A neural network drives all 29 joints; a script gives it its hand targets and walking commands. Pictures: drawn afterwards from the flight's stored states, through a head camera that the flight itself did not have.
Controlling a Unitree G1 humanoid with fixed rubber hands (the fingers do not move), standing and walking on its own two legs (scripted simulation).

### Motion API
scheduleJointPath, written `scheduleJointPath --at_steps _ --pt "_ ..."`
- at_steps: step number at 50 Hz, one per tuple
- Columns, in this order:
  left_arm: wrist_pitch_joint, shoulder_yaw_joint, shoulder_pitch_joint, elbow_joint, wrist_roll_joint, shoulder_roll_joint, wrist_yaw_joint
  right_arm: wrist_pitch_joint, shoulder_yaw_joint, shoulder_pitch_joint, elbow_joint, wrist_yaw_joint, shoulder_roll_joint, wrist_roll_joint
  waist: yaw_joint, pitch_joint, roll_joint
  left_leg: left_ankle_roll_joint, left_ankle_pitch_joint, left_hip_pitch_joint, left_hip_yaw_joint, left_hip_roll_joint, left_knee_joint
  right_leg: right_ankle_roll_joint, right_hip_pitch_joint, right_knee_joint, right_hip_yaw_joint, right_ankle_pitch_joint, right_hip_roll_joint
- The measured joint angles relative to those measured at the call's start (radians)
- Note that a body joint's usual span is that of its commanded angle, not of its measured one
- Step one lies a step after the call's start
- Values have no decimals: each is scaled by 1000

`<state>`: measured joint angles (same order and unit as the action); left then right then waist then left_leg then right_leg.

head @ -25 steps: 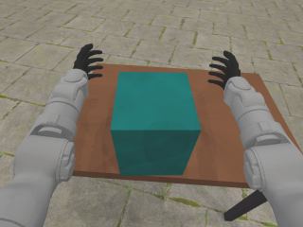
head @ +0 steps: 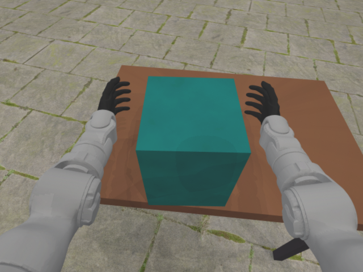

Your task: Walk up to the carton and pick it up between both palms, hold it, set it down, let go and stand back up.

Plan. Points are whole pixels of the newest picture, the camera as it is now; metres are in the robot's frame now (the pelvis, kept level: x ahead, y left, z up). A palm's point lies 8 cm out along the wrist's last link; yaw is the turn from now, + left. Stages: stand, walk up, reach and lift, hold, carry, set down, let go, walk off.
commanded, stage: reach and lift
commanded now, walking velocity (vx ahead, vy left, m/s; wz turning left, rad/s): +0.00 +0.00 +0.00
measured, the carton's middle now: (188, 145) +0.41 +0.00 +0.04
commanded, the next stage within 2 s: none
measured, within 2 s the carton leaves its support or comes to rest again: neither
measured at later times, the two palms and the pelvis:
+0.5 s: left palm (127, 112) +0.45 +0.15 +0.10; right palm (254, 119) +0.44 -0.15 +0.10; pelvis +0.00 +0.00 +0.00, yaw +0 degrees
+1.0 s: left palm (126, 116) +0.44 +0.15 +0.10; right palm (255, 126) +0.42 -0.15 +0.11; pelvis +0.02 +0.02 +0.01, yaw +0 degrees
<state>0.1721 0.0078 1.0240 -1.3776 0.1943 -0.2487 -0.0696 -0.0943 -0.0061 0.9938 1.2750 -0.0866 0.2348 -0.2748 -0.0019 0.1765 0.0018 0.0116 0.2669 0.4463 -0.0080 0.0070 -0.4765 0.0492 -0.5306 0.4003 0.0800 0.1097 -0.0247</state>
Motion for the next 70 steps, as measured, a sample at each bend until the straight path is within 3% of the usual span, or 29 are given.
scheduleJointPath --at_steps 12,24,30,33,38,40,43,52,59,70 --pt "72 -20 8 -34 15 20 3 -46 -10 4 12 4 -8 -6 13 28 2 3 2 80 -6 -3 -32 3 -80 36 6 7 5" --pt "60 118 18 6 -118 84 -17 -34 92 3 -37 -35 -105 122 13 7 2 3 -11 54 0 -4 -1 4 -62 18 0 -2 5" --pt "14 221 -5 77 -228 112 -27 -15 204 -15 -83 -62 -151 228 9 -29 5 1 -19 -3 4 -3 31 2 -5 -15 -5 -11 2" --pt "-2 289 -34 135 -300 130 -27 -22 322 -27 -107 -52 -191 345 27 -51 4 -3 -29 -41 0 -4 60 0 37 -47 -2 -22 2" --pt "-36 517 -92 294 -524 223 23 -32 548 -118 -293 15 -293 634 50 -137 3 -8 -58 -170 -5 -7 141 -9 173 -138 2 -53 2" --pt "-51 557 -119 361 -577 259 61 -34 580 -159 -365 59 -315 685 50 -161 2 -12 -60 -214 -6 -9 159 -13 218 -156 2 -55 4" --pt "-81 584 -159 445 -614 298 80 -25 602 -189 -420 97 -330 724 43 -190 4 -18 -56 -270 -1 -11 175 -20 267 -162 -3 -47 5" --pt "-172 537 -237 579 -603 349 69 -19 589 -235 -434 145 -319 710 43 -200 10 -25 -18 -313 8 -10 147 -32 316 -153 -12 -23 3" --pt "-212 495 -259 602 -593 362 42 -11 556 -263 -428 147 -299 661 27 -194 14 -33 4 -331 22 -6 133 -39 331 -144 -26 -10 -2" --pt "-230 460 -277 621 -571 360 25 -20 534 -274 -418 140 -291 625 29 -195 10 -35 10 -335 15 -6 122 -40 346 -150 -18 -10 -1"
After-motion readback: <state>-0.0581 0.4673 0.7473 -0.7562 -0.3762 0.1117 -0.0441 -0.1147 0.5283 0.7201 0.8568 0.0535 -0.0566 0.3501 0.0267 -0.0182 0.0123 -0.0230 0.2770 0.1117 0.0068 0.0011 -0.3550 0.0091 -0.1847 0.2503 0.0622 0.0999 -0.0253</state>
